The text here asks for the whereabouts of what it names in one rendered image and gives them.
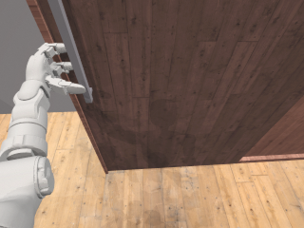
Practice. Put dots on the robot left forearm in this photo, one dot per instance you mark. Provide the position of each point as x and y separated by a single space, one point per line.
28 125

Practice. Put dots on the handle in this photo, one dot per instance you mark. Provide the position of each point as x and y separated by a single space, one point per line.
60 17

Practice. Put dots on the left robot upper arm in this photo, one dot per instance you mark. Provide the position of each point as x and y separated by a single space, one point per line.
23 185

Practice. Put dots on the wardrobe door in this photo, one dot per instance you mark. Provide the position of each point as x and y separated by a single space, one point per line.
179 83
286 137

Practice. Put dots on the robot left hand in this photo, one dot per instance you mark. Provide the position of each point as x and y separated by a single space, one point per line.
38 69

